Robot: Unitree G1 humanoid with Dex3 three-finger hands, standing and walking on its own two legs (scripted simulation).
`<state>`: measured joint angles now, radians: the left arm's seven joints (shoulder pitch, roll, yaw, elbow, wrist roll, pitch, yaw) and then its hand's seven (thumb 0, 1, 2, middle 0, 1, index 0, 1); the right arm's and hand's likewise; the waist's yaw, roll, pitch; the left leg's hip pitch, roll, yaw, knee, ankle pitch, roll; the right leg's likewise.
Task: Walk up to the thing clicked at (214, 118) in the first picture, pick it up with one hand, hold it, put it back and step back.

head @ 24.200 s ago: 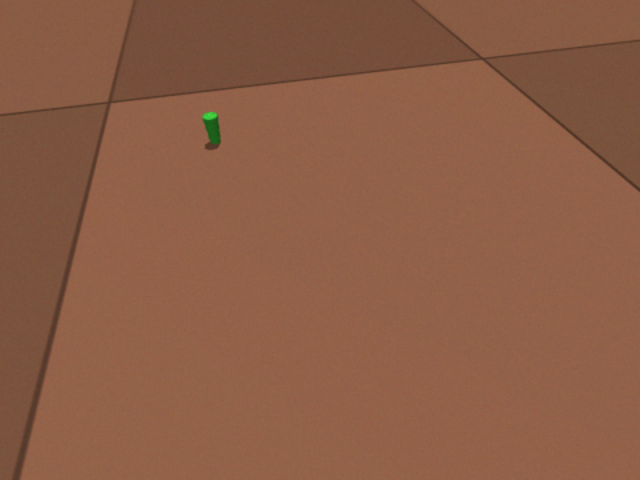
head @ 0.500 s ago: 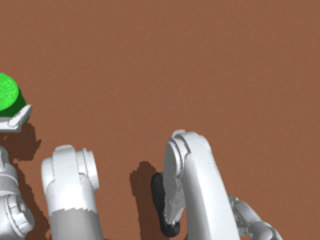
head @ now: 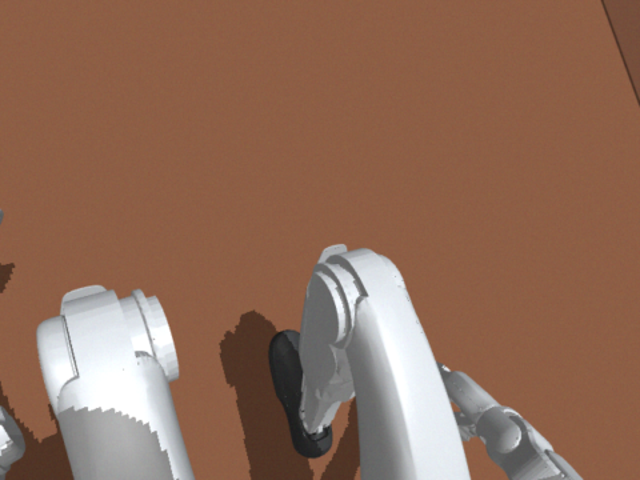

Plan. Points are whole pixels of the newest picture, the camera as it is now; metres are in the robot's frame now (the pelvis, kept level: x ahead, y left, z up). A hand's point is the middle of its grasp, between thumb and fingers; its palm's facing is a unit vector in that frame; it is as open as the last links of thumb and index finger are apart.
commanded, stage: lower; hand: left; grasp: from the side
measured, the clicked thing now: out of the picture +0.42 +0.32 -0.17
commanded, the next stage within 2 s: loosen in 0.68 s
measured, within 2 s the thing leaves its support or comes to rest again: rests again in 0.42 s
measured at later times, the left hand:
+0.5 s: hand out of the picture +0.42 +0.31 -0.19, palm faces +0.43 -0.90 -0.04, open 9.8 cm
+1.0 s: hand out of the picture +0.42 +0.31 -0.19, palm faces +0.44 -0.90 -0.01, open 9.8 cm
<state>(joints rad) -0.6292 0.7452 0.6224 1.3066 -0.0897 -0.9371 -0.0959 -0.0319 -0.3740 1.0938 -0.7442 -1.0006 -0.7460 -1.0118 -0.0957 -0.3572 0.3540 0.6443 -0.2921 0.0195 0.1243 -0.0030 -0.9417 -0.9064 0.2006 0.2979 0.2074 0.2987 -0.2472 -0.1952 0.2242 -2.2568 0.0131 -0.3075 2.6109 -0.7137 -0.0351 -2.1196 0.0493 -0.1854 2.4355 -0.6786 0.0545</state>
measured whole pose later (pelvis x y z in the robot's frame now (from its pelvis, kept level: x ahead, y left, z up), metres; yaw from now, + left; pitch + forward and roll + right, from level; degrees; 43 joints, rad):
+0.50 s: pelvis -0.01 +0.01 -0.01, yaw -2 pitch +15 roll -16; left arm -0.63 0.83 0.63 1.40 -0.07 -1.02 -0.02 -0.03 -0.37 1.09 -0.74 -1.00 -0.75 -1.01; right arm -0.15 -0.37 0.45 0.61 -0.34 0.01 0.13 0.00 -0.92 -0.90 0.20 0.30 0.21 0.30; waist -0.26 -0.26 0.30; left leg -2.24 0.02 -0.36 2.65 -0.71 -0.03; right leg -2.09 0.07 -0.22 2.43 -0.65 0.07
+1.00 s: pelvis -0.01 +0.01 -0.01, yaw -3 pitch +13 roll -17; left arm -0.63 0.84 0.61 1.41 -0.09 -1.06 -0.01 -0.03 -0.29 0.90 -0.76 -0.90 -0.77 -0.90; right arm -0.18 -0.37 0.48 0.58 -0.35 0.02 0.13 0.00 -0.92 -0.89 0.20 0.30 0.21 0.30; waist -0.24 -0.28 0.31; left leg -2.23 0.02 -0.38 2.67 -0.72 -0.02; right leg -2.07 0.09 -0.24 2.43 -0.64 0.07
